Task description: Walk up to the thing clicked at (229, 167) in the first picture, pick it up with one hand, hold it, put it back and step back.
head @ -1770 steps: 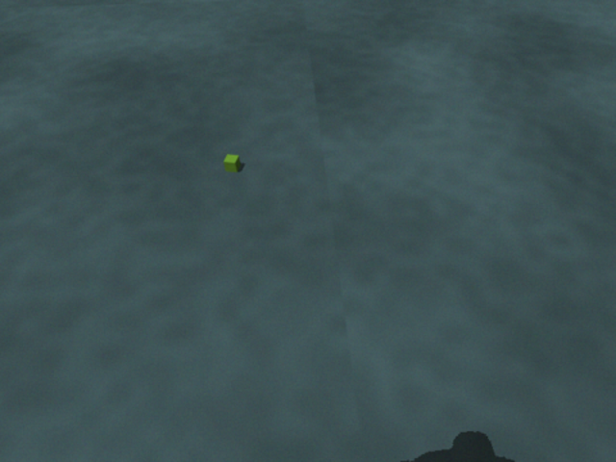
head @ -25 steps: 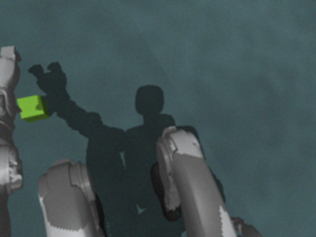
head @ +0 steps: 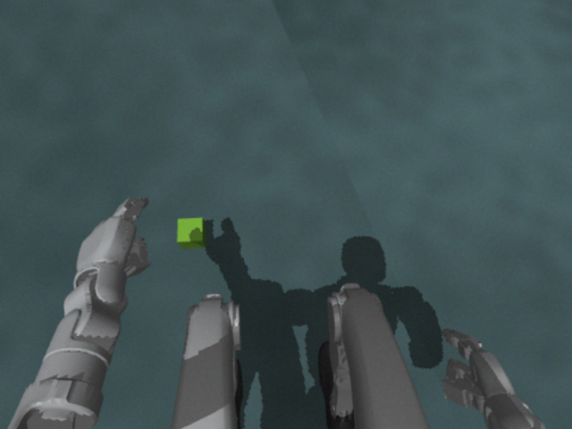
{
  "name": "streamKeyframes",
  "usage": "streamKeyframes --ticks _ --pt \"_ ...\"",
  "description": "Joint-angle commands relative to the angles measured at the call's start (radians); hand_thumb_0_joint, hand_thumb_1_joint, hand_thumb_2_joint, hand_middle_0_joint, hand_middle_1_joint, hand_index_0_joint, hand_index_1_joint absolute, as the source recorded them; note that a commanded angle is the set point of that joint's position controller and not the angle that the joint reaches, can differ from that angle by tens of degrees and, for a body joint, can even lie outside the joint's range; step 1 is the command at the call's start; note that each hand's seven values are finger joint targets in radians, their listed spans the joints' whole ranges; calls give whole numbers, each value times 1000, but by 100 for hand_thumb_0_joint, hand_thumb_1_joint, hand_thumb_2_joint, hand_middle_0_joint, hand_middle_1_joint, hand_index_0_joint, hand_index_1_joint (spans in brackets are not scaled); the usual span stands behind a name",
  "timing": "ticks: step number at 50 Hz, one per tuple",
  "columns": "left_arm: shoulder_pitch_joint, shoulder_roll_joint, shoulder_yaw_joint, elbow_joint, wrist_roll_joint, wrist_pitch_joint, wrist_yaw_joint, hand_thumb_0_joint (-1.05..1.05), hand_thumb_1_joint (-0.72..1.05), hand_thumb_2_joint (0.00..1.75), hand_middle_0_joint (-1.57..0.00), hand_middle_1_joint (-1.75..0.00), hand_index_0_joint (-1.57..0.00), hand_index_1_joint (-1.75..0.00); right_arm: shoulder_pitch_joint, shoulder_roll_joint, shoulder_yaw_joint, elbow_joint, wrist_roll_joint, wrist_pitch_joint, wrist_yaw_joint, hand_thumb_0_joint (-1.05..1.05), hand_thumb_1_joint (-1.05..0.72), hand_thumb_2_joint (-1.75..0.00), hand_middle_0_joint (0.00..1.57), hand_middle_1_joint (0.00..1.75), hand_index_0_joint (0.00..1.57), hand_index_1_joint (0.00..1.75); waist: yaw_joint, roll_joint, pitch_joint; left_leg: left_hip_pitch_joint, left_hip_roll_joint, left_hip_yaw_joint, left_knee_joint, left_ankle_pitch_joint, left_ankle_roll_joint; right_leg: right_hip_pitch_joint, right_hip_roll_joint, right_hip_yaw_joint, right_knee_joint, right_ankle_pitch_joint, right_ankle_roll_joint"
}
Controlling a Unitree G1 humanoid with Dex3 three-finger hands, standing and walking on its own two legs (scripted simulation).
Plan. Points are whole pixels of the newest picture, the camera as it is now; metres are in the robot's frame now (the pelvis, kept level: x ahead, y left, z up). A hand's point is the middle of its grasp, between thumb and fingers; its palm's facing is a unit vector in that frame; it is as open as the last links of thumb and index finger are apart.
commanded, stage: home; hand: left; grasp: from above
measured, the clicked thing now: (192, 233) +0.52 +0.21 -0.45
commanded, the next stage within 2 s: none
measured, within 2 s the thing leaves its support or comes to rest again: neither
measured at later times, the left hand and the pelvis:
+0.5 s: hand (92, 302) +0.27 +0.19 +0.10, palm faces +0.06 -0.96 -0.26, open 7.4 cm; pelvis +0.05 +0.00 +0.18, yaw +2 degrees
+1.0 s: hand (19, 344) +0.23 +0.19 +0.19, palm faces +0.11 -0.98 -0.19, open 7.4 cm; pelvis +0.09 +0.00 +0.23, yaw +4 degrees
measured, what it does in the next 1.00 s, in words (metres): rises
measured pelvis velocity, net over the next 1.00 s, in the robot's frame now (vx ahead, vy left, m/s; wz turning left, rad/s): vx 0.09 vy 0.00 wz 0.06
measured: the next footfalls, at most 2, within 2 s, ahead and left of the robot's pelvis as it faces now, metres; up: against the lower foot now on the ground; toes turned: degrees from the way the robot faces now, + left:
none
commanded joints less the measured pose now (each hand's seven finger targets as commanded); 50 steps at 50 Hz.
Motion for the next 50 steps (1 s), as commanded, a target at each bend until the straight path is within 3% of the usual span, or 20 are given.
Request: streamKeyframes --ticks 1,2,3,4,6,10,11,14,19,21,23,24,29,34,43,50 --pt "-143 105 35 -283 -115 44 39 0 90 90 -20 -30 -20 -30 69 -143 -43 -86 19 -59 -48 0 -90 -90 20 30 20 30 -30 154 -494 569 8 -43 -458 -45 9 345 28 -23 -301 57 -59" --pt "-110 97 32 -322 -151 63 38 0 90 90 -20 -30 -20 -30 52 -139 -39 -96 22 -66 -58 0 -90 -90 20 30 20 30 -28 139 -493 594 8 -43 -480 -54 11 376 30 -23 -331 50 -57" --pt "-75 61 9 -331 -184 79 33 0 90 90 -20 -30 -20 -30 40 -128 -33 -101 25 -75 -66 0 -90 -90 20 30 20 30 -45 123 -455 598 7 -35 -501 -58 13 398 32 -21 -368 40 -55" --pt "-58 75 28 -364 -221 89 34 0 90 90 -20 -30 -20 -30 29 -122 -27 -108 28 -83 -75 0 -90 -90 20 30 20 30 -40 110 -441 612 5 -34 -521 -68 16 429 31 -15 -399 27 -54" --pt "49 56 25 -361 -280 116 29 0 90 90 -20 -30 -20 -30 11 -104 -15 -119 30 -98 -90 0 -90 -90 20 30 20 30 -43 66 -375 619 3 -9 -551 -67 22 490 36 -3 -473 6 -53" --pt "133 46 42 -473 -382 146 33 0 90 90 -20 -30 -20 -30 5 -83 3 -143 35 -127 -115 0 -90 -90 20 30 20 30 -41 77 -380 733 2 8 -619 25 22 628 32 15 -559 66 -52" --pt "182 47 63 -477 -408 154 37 0 90 90 -20 -30 -20 -30 5 -79 6 -149 34 -133 -121 0 -90 -90 20 30 20 30 -33 68 -367 757 3 1 -642 39 23 660 32 13 -578 76 -51" --pt "266 17 70 -511 -453 172 43 0 90 90 -20 -30 -20 -30 27 -61 18 -151 35 -146 -138 0 -90 -90 20 30 20 30 -32 67 -328 837 6 -3 -715 125 20 749 31 15 -646 143 -52" --pt "405 -32 98 -584 -529 225 38 0 90 90 -20 -30 -20 -30 54 -42 38 -181 37 -164 -171 0 -90 -90 20 30 20 30 -9 60 -269 965 10 -14 -841 155 17 887 34 11 -770 172 -50" --pt "487 -62 92 -608 -556 250 31 0 90 90 -20 -30 -20 -30 77 -39 43 -181 39 -175 -186 0 -90 -90 20 30 20 30 -9 52 -248 1021 13 -14 -883 216 11 941 37 4 -808 216 -49" --pt "548 -69 112 -643 -582 270 28 0 90 90 -20 -30 -20 -30 89 -36 45 -192 36 -184 -198 0 -90 -90 20 30 20 30 0 38 -219 1061 11 -6 -919 243 11 1002 40 3 -857 238 -47" --pt "570 -79 97 -681 -590 277 23 0 90 90 -20 -30 -20 -30 97 -32 47 -198 35 -190 -205 0 -90 -90 20 30 20 30 -1 45 -212 1085 9 3 -936 270 10 1030 43 0 -878 259 -46" --pt "701 -94 104 -792 -619 310 6 0 90 90 -20 -30 -20 -30 129 -23 47 -221 28 -217 -227 0 -90 -90 20 30 20 30 11 49 -133 1176 12 7 -1035 325 4 1128 50 -14 -980 302 -43" --pt "811 -95 101 -854 -616 326 -14 0 90 90 -20 -30 -20 -30 131 -20 44 -237 20 -249 -243 0 -90 -90 20 30 20 30 16 14 -67 1209 5 18 -1075 351 12 1185 55 -22 -1045 318 -40" --pt "810 -94 88 -870 -606 330 -56 0 90 90 -20 -30 -20 -30 125 -37 29 -226 7 -296 -244 0 -90 -90 20 30 20 30 2 -2 -12 1246 5 31 -1106 378 13 1195 55 -35 -1070 323 -38" --pt "813 -80 107 -872 -596 318 -60 0 90 90 -20 -30 -20 -30 112 -38 29 -227 1 -313 -239 0 -90 -90 20 30 20 30 23 25 -32 1265 2 32 -1099 415 10 1221 51 -33 -1061 359 -37"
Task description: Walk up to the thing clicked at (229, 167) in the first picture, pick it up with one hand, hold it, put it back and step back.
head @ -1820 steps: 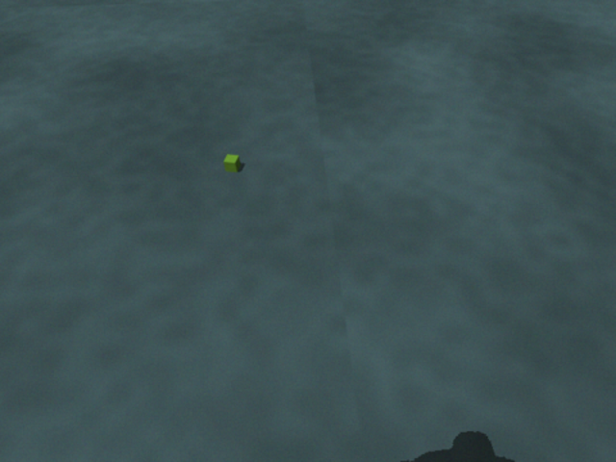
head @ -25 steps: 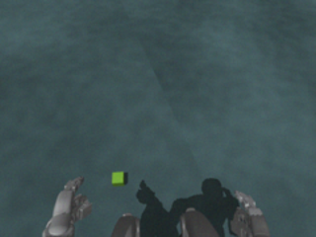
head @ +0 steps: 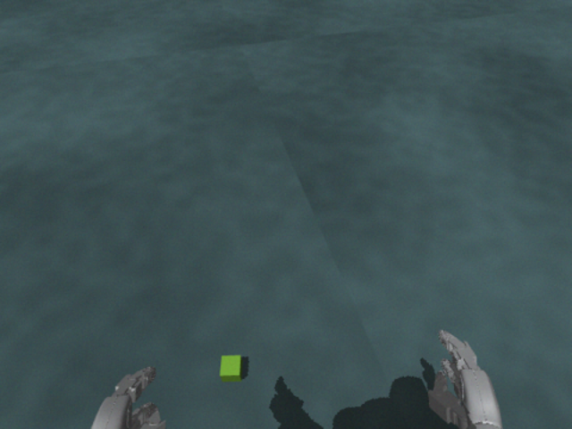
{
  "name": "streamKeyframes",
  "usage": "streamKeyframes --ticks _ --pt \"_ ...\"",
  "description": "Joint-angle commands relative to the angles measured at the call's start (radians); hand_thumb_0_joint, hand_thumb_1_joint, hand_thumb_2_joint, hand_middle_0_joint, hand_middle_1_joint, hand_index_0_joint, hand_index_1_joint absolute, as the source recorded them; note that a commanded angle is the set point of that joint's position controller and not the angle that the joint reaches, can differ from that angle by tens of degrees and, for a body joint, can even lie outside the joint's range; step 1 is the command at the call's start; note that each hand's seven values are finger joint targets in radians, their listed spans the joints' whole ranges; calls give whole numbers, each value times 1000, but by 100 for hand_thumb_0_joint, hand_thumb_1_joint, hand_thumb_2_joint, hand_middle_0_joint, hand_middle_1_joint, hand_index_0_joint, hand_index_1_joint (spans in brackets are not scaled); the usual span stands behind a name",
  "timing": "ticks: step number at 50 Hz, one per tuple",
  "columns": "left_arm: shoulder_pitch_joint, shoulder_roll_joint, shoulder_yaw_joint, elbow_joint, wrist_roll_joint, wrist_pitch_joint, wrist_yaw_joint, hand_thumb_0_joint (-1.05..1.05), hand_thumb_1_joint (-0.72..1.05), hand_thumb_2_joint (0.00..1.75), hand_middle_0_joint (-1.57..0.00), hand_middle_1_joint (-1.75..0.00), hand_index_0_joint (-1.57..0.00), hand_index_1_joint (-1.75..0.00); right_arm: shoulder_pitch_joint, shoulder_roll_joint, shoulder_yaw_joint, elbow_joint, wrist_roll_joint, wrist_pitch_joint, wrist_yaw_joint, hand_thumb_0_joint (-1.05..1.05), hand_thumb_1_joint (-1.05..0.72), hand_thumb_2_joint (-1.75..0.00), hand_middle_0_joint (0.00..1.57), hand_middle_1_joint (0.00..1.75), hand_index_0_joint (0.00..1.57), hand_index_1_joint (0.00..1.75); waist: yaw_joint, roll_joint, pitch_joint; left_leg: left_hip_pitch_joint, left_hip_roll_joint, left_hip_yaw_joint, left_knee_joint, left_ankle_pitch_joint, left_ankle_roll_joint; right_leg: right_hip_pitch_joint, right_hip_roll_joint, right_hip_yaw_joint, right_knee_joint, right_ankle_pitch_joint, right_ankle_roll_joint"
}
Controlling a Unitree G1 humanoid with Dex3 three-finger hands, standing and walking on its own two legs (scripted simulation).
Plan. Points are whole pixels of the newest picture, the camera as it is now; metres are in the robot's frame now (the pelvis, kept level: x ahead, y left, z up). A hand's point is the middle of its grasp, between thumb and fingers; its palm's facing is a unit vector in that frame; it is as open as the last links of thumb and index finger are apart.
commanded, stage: home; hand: left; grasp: from above
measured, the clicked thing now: (231, 368) +0.44 +0.18 -0.69
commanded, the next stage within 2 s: stand in 1.78 s
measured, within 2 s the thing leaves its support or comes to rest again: neither
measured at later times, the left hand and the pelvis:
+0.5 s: hand (163, 427) +0.16 +0.18 -0.05, palm faces +0.04 -0.98 -0.20, open 7.4 cm; pelvis +0.00 +0.00 +0.00, yaw -1 degrees
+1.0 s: hand (161, 428) +0.16 +0.18 -0.05, palm faces +0.03 -0.98 -0.20, open 7.4 cm; pelvis +0.00 +0.00 +0.00, yaw +0 degrees
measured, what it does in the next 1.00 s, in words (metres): stands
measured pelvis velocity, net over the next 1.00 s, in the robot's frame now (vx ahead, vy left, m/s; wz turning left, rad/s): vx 0.00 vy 0.00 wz -0.01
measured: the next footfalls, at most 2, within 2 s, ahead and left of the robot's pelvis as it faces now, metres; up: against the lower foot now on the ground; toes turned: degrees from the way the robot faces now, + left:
none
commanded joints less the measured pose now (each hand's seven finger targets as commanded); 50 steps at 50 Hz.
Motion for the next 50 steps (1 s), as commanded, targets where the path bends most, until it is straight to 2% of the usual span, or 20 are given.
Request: streamKeyframes --ticks 1,2,9,11,12,13,19,20,26,30,34,35,36,37,41,42,47,48,49,50 --pt "-39 112 61 -203 7 -56 10 0 90 90 -20 -30 -20 -30 -44 -130 -51 -141 -3 -62 -13 0 -90 -90 20 30 20 30 -5 8 -69 99 -22 10 -178 263 10 59 40 -18 -130 202 -32" --pt "-34 110 62 -205 9 -58 10 0 90 90 -20 -30 -20 -30 -44 -128 -53 -140 -4 -63 -13 0 -90 -90 20 30 20 30 -11 25 -81 108 -22 11 -174 283 7 61 40 -16 -123 216 -34" --pt "-29 105 55 -203 10 -55 17 0 90 90 -20 -30 -20 -30 -53 -128 -49 -141 -3 -59 -13 0 -90 -90 20 30 20 30 -9 5 -72 103 -20 14 -176 252 14 59 40 -16 -137 199 -31" --pt "-14 108 65 -192 7 -52 19 0 90 90 -20 -30 -20 -30 -53 -129 -48 -138 -3 -61 -13 0 -90 -90 20 30 20 30 1 -12 -61 91 -21 15 -177 239 15 65 40 -16 -139 189 -30" --pt "-31 105 50 -206 5 -54 17 0 90 90 -20 -30 -20 -30 -55 -127 -47 -139 -2 -61 -14 0 -90 -90 20 30 20 30 -3 4 -65 91 -23 17 -176 234 15 60 39 -14 -141 187 -29" --pt "-27 104 60 -194 5 -55 17 0 90 90 -20 -30 -20 -30 -56 -129 -48 -139 -4 -61 -14 0 -90 -90 20 30 20 30 -4 -7 -58 90 -19 14 -181 223 15 53 41 -16 -140 175 -29" --pt "-6 106 59 -195 6 -56 17 0 90 90 -20 -30 -20 -30 -42 -129 -53 -137 -3 -61 -16 0 -90 -90 20 30 20 30 -2 9 -95 103 -17 12 -171 270 9 62 42 -15 -124 207 -33" --pt "-24 104 52 -195 4 -56 16 0 90 90 -20 -30 -20 -30 -48 -131 -53 -136 -2 -61 -16 0 -90 -90 20 30 20 30 -3 -17 -69 93 -16 10 -176 252 12 57 43 -18 -131 194 -29" --pt "-30 113 67 -204 6 -55 19 0 90 90 -20 -30 -20 -30 -50 -129 -53 -137 -3 -66 -19 0 -90 -90 20 30 20 30 0 -11 -51 73 -18 15 -180 189 15 47 40 -15 -144 147 -27" --pt "-34 112 59 -205 8 -53 15 0 90 90 -20 -30 -20 -30 -52 -131 -53 -134 -1 -68 -18 0 -90 -90 20 30 20 30 2 14 -32 78 -9 4 -202 162 9 27 44 -18 -136 118 -28" --pt "-42 118 60 -230 3 -52 15 0 90 90 -20 -30 -20 -30 -49 -127 -50 -135 0 -70 -17 0 -90 -90 20 30 20 30 3 0 -52 70 -16 8 -187 173 13 46 40 -15 -140 130 -27" --pt "-37 127 72 -235 6 -54 17 0 90 90 -20 -30 -20 -30 -44 -128 -53 -134 -4 -71 -18 0 -90 -90 20 30 20 30 1 11 -65 79 -15 10 -184 188 11 51 41 -14 -133 141 -29" --pt "-3 89 39 -168 8 -46 14 0 90 90 -20 -30 -20 -30 -46 -124 -50 -131 -2 -70 -18 0 -90 -90 20 30 20 30 -8 -2 -53 76 -15 10 -182 194 11 42 42 -15 -134 146 -29" --pt "-34 111 55 -229 6 -52 14 0 90 90 -20 -30 -20 -30 -43 -126 -53 -138 -2 -71 -18 0 -90 -90 20 30 20 30 -2 2 -61 74 -16 12 -180 194 12 46 42 -13 -133 148 -28" --pt "-31 110 52 -207 10 -47 15 0 90 90 -20 -30 -20 -30 -48 -129 -53 -135 -2 -68 -18 0 -90 -90 20 30 20 30 -5 8 -47 71 -14 10 -187 166 12 33 41 -12 -138 123 -28" --pt "-63 129 61 -258 9 -54 17 0 90 90 -20 -30 -20 -30 -48 -131 -54 -135 -2 -69 -18 0 -90 -90 20 30 20 30 -3 14 -57 77 -12 3 -192 162 10 35 42 -13 -133 119 -29" --pt "-7 89 40 -185 4 -45 13 0 90 90 -20 -30 -20 -30 -52 -124 -48 -137 -2 -71 -18 0 -90 -90 20 30 20 30 -4 9 -38 72 -8 -7 -194 174 7 26 43 -15 -127 132 -28" --pt "-47 122 67 -242 3 -51 15 0 90 90 -20 -30 -20 -30 -46 -130 -55 -136 -3 -72 -17 0 -90 -90 20 30 20 30 -1 20 -75 80 -12 0 -185 183 9 44 42 -14 -127 139 -29" --pt "-22 116 62 -211 4 -49 15 0 90 90 -20 -30 -20 -30 -43 -130 -53 -129 -3 -70 -17 0 -90 -90 20 30 20 30 -1 10 -72 83 -12 4 -182 204 9 44 42 -14 -126 152 -29" --pt "-39 130 64 -253 5 -54 17 0 90 90 -20 -30 -20 -30 -48 -136 -58 -138 -2 -69 -19 0 -90 -90 20 30 20 30 1 5 -73 83 -11 5 -178 213 10 49 42 -15 -124 160 -30"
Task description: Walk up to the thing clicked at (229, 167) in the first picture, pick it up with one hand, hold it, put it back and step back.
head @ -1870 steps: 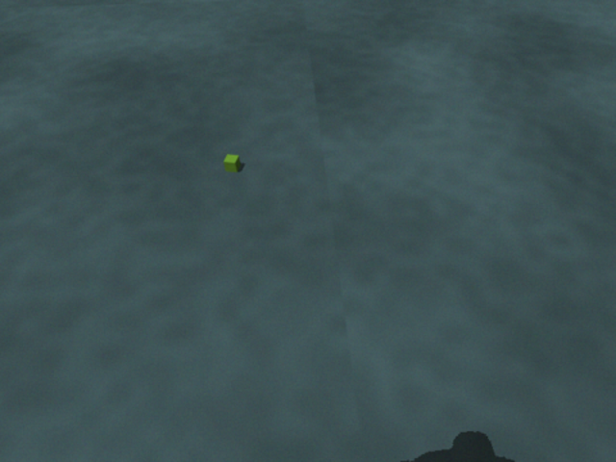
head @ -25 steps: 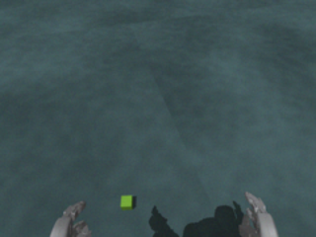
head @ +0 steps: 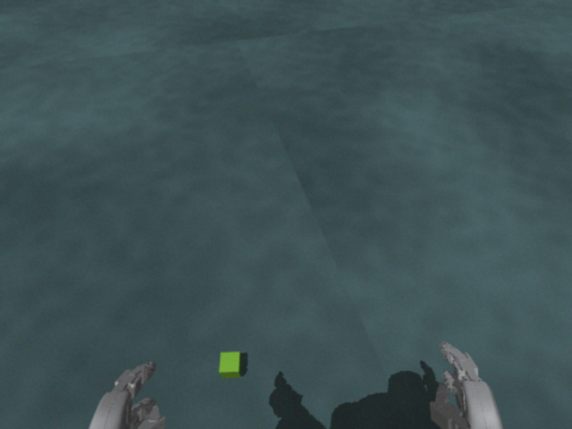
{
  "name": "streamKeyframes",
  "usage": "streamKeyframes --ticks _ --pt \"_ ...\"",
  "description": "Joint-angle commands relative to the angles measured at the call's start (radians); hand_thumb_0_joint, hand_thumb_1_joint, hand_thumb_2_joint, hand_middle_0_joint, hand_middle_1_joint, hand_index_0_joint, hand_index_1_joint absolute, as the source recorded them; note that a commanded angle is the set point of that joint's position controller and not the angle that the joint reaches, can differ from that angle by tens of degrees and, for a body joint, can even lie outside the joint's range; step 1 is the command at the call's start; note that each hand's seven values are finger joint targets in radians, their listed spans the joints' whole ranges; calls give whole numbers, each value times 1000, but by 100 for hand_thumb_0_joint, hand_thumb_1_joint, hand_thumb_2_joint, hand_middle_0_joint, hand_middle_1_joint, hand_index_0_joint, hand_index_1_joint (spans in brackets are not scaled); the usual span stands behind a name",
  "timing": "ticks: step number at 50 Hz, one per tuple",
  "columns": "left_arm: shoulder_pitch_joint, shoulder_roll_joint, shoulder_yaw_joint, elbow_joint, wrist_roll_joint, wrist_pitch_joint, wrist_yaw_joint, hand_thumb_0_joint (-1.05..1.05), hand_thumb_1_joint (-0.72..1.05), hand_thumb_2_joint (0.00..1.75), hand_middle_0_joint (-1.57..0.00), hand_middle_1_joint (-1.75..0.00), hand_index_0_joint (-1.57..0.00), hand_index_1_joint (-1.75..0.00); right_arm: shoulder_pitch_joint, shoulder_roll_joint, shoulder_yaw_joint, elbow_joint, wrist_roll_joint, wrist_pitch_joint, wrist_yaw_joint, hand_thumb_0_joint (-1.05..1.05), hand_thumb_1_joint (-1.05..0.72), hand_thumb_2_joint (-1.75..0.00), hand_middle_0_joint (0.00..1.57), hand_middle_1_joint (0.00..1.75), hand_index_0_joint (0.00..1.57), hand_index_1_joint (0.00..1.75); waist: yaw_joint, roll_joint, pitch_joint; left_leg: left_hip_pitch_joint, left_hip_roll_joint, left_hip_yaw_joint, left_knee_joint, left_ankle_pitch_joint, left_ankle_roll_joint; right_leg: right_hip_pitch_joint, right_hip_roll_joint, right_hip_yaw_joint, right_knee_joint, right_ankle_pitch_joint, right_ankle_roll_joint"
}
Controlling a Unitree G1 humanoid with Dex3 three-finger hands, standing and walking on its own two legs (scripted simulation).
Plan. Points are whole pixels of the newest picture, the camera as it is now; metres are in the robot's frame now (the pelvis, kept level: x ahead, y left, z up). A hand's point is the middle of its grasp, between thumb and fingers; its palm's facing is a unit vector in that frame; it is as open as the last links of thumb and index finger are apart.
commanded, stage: home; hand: left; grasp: from above
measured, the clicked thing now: (230, 365) +0.44 +0.18 -0.68
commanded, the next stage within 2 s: stand in 0.78 s
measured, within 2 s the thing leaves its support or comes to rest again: neither
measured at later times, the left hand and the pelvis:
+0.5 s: hand (163, 420) +0.17 +0.18 -0.04, palm faces +0.04 -0.98 -0.20, open 7.4 cm; pelvis +0.01 +0.00 +0.00, yaw +0 degrees
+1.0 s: hand out of the picture +0.15 +0.20 -0.08, palm faces +0.00 -0.95 -0.31, open 7.4 cm; pelvis -0.02 +0.00 +0.01, yaw +0 degrees
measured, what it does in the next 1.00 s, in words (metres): stands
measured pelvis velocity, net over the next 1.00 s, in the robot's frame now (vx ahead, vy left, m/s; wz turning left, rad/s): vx -0.02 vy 0.00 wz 0.00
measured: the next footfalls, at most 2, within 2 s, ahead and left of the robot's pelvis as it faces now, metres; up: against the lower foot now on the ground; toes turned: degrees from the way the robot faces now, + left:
none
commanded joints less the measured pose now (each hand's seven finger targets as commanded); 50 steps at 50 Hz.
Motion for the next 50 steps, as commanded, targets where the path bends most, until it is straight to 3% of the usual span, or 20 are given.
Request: streamKeyframes --ticks 1,3,6,12,17,19,22,25,27,28,31,32,34,36,43,44,45,47,49,50 --pt "-26 113 62 -211 1 -50 13 0 90 90 -20 -30 -20 -30 -64 -133 -52 -161 -1 -58 -17 0 -90 -90 20 30 20 30 -2 1 -78 80 -19 -1 -186 216 9 54 36 -21 -135 157 -32" --pt "-2 82 44 -173 -1 -45 10 0 90 90 -20 -30 -20 -30 -65 -128 -50 -164 -1 -60 -17 0 -90 -90 20 30 20 30 -7 -18 -75 81 -18 1 -183 229 11 54 38 -21 -134 168 -31" --pt "-29 123 74 -228 2 -50 15 0 90 90 -20 -30 -20 -30 -64 -133 -55 -167 0 -56 -18 0 -90 -90 20 30 20 30 0 4 -99 89 -20 4 -181 227 10 63 35 -20 -136 171 -31" --pt "-3 107 63 -199 3 -50 14 0 90 90 -20 -30 -20 -30 -56 -134 -58 -159 -1 -52 -15 0 -90 -90 20 30 20 30 -1 14 -113 103 -15 -2 -177 295 3 69 36 -22 -116 216 -36" --pt "-10 85 42 -182 4 -48 14 0 90 90 -20 -30 -20 -30 -56 -128 -55 -158 -2 -52 -14 0 -90 -90 20 30 20 30 -9 5 -69 88 -16 2 -179 244 6 40 38 -23 -128 182 -32" --pt "-27 114 72 -218 -1 -46 14 0 90 90 -20 -30 -20 -30 -60 -133 -59 -165 0 -53 -14 0 -90 -90 20 30 20 30 2 13 -79 85 -15 -2 -183 234 6 46 36 -23 -129 174 -31" --pt "-12 118 72 -216 2 -45 15 0 90 90 -20 -30 -20 -30 -59 -136 -61 -172 -1 -53 -15 0 -90 -90 20 30 20 30 -4 -15 -90 90 -19 8 -166 263 11 64 34 -21 -130 205 -28" --pt "4 88 49 -175 0 -41 12 0 90 90 -20 -30 -20 -30 -59 -132 -57 -161 0 -52 -13 0 -90 -90 20 30 20 30 -4 -8 -68 84 -18 6 -173 259 8 53 35 -20 -126 196 -31" --pt "-22 131 86 -232 2 -46 17 0 90 90 -20 -30 -20 -30 -57 -138 -64 -174 1 -49 -15 0 -90 -90 20 30 20 30 3 12 -125 104 -19 8 -165 294 7 75 33 -17 -121 227 -33" --pt "-17 116 58 -209 6 -46 14 0 90 90 -20 -30 -20 -30 -62 -137 -60 -168 0 -46 -12 0 -90 -90 20 30 20 30 -6 5 -97 94 -17 3 -172 279 7 62 35 -20 -121 211 -32" --pt "-11 111 62 -204 4 -42 16 0 90 90 -20 -30 -20 -30 -53 -133 -60 -168 0 -47 -15 0 -90 -90 20 30 20 30 -8 -7 -103 96 -21 12 -156 292 12 71 32 -17 -126 236 -30" --pt "-4 90 43 -181 4 -40 14 0 90 90 -20 -30 -20 -30 -54 -131 -55 -162 1 -45 -13 0 -90 -90 20 30 20 30 -10 -10 -74 87 -20 10 -165 270 12 59 33 -17 -128 213 -31" --pt "-31 127 77 -231 3 -44 18 0 90 90 -20 -30 -20 -30 -62 -138 -60 -171 0 -44 -12 0 -90 -90 20 30 20 30 1 10 -88 91 -17 5 -174 257 9 61 33 -19 -126 196 -33" --pt "-15 103 51 -200 4 -41 14 0 90 90 -20 -30 -20 -30 -64 -138 -59 -170 -1 -45 -10 0 -90 -90 20 30 20 30 -4 4 -65 81 -10 -12 -192 227 5 44 37 -28 -119 164 -33" --pt "-19 118 67 -218 3 -39 16 0 90 90 -20 -30 -20 -30 -70 -135 -57 -184 2 -44 -11 0 -90 -90 20 30 20 30 3 11 -78 74 -14 -9 -190 193 8 48 35 -24 -127 144 -33" --pt "-303 184 59 133 113 -253 52 0 90 90 -20 -30 -20 -30 -142 -242 -100 76 -122 66 48 0 -90 -90 20 30 20 30 70 -43 164 117 38 -50 -277 358 56 198 -30 59 -158 139 -71" --pt "-205 200 76 320 119 -321 46 0 90 90 -20 -30 -20 -30 -150 -256 -116 82 -123 110 79 0 -90 -90 20 30 20 30 73 -103 88 152 20 -20 -267 317 67 235 -52 121 -214 107 -100" --pt "-241 222 68 402 128 -374 33 0 90 90 -20 -30 -20 -30 -106 -244 -106 74 -123 144 113 0 -90 -90 20 30 20 30 28 -103 91 176 -3 -22 -286 235 61 207 -58 153 -245 69 -113" --pt "-266 221 60 473 120 -403 23 0 90 90 -20 -30 -20 -30 -112 -221 -104 113 -76 152 144 0 -90 -90 20 30 20 30 51 -43 58 248 -4 -25 -330 206 66 271 -72 136 -236 115 -93" --pt "-261 217 61 511 113 -407 20 0 90 90 -20 -30 -20 -30 -131 -225 -108 127 -67 158 153 0 -90 -90 20 30 20 30 68 -88 68 274 -2 -17 -334 220 62 261 -76 141 -257 115 -91"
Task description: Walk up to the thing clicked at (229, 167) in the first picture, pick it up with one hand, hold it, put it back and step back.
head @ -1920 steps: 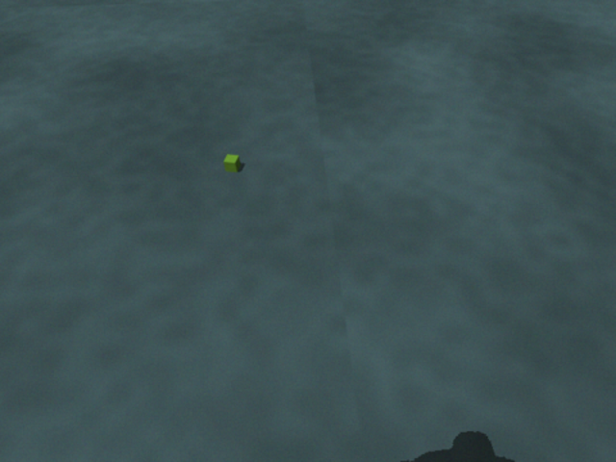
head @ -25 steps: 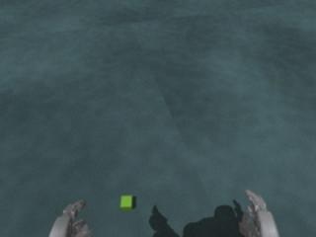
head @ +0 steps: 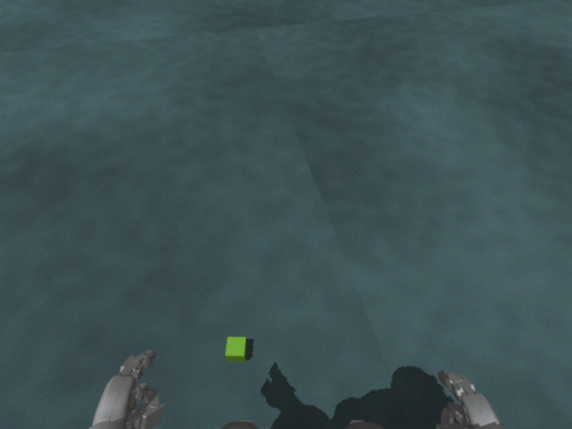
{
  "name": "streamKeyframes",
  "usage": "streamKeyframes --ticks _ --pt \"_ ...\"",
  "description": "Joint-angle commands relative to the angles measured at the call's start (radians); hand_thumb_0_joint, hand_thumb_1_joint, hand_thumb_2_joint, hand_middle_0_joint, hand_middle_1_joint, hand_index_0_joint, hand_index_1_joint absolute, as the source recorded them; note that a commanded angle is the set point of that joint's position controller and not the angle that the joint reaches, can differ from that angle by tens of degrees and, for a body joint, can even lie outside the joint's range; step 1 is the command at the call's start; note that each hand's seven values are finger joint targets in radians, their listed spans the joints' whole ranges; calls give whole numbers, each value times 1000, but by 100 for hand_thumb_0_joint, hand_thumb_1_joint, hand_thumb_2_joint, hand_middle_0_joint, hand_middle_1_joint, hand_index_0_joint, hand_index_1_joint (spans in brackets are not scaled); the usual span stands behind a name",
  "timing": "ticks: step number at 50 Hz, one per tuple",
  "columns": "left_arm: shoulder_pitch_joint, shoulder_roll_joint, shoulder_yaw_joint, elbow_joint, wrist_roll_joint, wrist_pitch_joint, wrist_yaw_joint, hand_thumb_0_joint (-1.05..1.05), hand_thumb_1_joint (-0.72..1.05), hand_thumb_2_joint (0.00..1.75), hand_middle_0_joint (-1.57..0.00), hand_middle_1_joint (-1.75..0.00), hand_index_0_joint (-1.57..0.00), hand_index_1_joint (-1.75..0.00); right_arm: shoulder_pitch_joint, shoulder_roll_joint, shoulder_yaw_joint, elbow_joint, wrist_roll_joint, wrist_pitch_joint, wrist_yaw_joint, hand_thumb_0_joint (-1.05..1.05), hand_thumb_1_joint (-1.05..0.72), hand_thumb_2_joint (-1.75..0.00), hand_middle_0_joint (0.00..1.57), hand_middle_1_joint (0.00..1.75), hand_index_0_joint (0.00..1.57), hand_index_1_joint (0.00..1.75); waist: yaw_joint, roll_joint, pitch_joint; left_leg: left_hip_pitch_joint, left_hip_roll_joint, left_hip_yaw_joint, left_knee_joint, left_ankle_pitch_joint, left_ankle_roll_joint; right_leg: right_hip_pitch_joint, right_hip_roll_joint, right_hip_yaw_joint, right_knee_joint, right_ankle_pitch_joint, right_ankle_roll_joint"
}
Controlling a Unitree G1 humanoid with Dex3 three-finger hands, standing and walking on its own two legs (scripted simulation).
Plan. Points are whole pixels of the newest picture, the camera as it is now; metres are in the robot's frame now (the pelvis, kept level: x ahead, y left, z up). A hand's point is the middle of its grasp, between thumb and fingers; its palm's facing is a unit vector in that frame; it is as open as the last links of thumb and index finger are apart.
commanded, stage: stand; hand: left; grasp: from above
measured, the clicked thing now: (236, 349) +0.46 +0.18 -0.70
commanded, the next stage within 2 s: none
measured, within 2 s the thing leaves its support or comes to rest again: neither
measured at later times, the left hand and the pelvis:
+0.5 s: hand out of the picture +0.05 +0.23 -0.12, palm faces +0.03 -0.95 -0.32, open 7.4 cm; pelvis +0.01 +0.01 +0.04, yaw +0 degrees
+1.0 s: hand out of the picture +0.07 +0.23 -0.11, palm faces +0.02 -0.94 -0.33, open 7.4 cm; pelvis +0.01 -0.01 +0.05, yaw +0 degrees
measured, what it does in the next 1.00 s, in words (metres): rises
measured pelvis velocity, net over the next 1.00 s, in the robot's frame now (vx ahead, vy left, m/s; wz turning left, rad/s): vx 0.01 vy -0.01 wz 0.00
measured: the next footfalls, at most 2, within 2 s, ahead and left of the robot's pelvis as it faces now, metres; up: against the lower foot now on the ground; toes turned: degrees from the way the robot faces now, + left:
none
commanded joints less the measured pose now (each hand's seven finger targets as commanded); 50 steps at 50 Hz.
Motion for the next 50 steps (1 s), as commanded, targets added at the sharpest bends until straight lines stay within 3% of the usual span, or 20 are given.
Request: streamKeyframes --ticks 1,4,6,8,10,14,19,22,26,35,39,50 --pt "-39 170 89 80 5 -120 9 0 90 90 -20 -30 -20 -30 -33 -186 -91 -55 33 -1 32 0 -90 -90 20 30 20 30 17 -41 -90 124 28 -53 -233 172 52 134 -47 103 -224 80 -77" --pt "-72 165 84 203 1 -140 13 0 90 90 -20 -30 -20 -30 -47 -180 -98 1 34 14 43 0 -90 -90 20 30 20 30 14 -9 -69 153 43 -79 -289 133 54 154 -49 93 -272 69 -62" --pt "-83 157 85 260 -3 -154 12 0 90 90 -20 -30 -20 -30 -48 -187 -99 24 30 21 41 0 -90 -90 20 30 20 30 11 43 -68 172 66 -108 -342 172 55 196 -33 62 -258 144 -47" --pt "-76 156 84 323 -6 -163 14 0 90 90 -20 -30 -20 -30 -53 -186 -99 52 34 27 38 0 -90 -90 20 30 20 30 12 45 -58 201 75 -115 -364 231 53 220 -34 55 -277 192 -43" --pt "-73 149 80 379 -10 -166 16 0 90 90 -20 -30 -20 -30 -54 -192 -97 78 35 33 33 0 -90 -90 20 30 20 30 17 64 -22 200 89 -133 -414 227 55 241 -32 52 -309 201 -41" --pt "-73 169 83 480 -15 -173 18 0 90 90 -20 -30 -20 -30 -41 -197 -94 133 44 46 24 0 -90 -90 20 30 20 30 5 20 -4 259 79 -109 -445 278 42 295 -51 69 -386 275 -48" --pt "-73 174 75 575 -19 -172 19 0 90 90 -20 -30 -20 -30 -36 -209 -90 194 52 56 19 0 -90 -90 20 30 20 30 0 34 38 291 86 -117 -532 216 31 332 -53 69 -458 245 -40" --pt "-88 180 75 616 -19 -173 20 0 90 90 -20 -30 -20 -30 -43 -209 -87 219 56 61 19 0 -90 -90 20 30 20 30 -3 27 50 302 89 -115 -565 198 27 354 -56 72 -491 238 -35" --pt "-99 186 69 657 -20 -179 21 0 90 90 -20 -30 -20 -30 -39 -207 -81 253 60 59 19 0 -90 -90 20 30 20 30 -6 0 37 353 88 -96 -568 319 21 385 -70 78 -523 297 -31" --pt "-122 191 63 718 -24 -176 20 0 90 90 -20 -30 -20 -30 -69 -214 -74 295 63 60 20 0 -90 -90 20 30 20 30 0 -8 41 395 98 -90 -604 374 13 409 -75 68 -569 316 -25" --pt "-134 203 63 732 -23 -175 17 0 90 90 -20 -30 -20 -30 -80 -226 -72 306 64 62 23 0 -90 -90 20 30 20 30 -2 2 61 382 97 -87 -626 307 13 407 -77 74 -590 295 -25" --pt "-162 218 63 755 -28 -174 6 0 90 90 -20 -30 -20 -30 -98 -237 -63 328 65 59 26 0 -90 -90 20 30 20 30 2 15 54 380 107 -87 -654 288 8 423 -79 81 -597 282 -31"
